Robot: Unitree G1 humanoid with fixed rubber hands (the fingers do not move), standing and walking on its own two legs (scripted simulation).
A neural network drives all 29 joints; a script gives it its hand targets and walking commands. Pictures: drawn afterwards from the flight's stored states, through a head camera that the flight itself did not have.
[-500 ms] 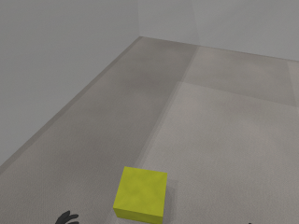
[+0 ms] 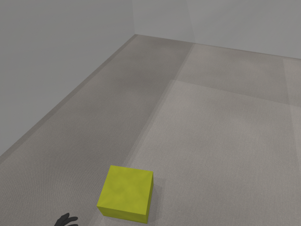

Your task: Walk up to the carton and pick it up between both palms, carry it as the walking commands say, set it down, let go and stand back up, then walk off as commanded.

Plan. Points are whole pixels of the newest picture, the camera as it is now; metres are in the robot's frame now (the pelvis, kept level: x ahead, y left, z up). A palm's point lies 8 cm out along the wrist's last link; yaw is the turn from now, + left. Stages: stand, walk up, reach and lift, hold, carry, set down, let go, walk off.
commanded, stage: walk off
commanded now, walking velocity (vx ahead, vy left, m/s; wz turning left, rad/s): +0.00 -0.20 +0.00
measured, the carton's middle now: (128, 193) +0.47 +0.18 -0.67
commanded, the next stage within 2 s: stand in 0.82 s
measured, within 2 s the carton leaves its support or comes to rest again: neither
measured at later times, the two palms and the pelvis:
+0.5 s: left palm out of the picture +0.10 +0.14 -0.09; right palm out of the picture +0.08 -0.38 -0.11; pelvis +0.00 -0.11 -0.01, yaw +0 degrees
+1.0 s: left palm out of the picture +0.10 +0.03 -0.09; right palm out of the picture +0.09 -0.49 -0.10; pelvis +0.00 -0.22 +0.00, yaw +1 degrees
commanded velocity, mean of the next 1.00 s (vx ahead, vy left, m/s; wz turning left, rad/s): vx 0.00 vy -0.16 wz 0.00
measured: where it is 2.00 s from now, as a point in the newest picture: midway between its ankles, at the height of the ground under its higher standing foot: outside the picture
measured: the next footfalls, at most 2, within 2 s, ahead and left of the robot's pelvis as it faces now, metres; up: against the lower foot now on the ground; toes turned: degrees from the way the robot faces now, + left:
left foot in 0.22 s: +0.00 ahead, +0.08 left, +0.00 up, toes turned +4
right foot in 0.48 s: +0.06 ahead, -0.23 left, +0.00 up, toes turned +1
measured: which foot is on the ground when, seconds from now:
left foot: up 0.00-0.20, down 0.22-0.50, up 0.52-0.80, down 0.82-1.00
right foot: down 0.00-0.22, up 0.24-0.46, down 0.48-0.82, up 0.84-0.98, down 1.00-1.00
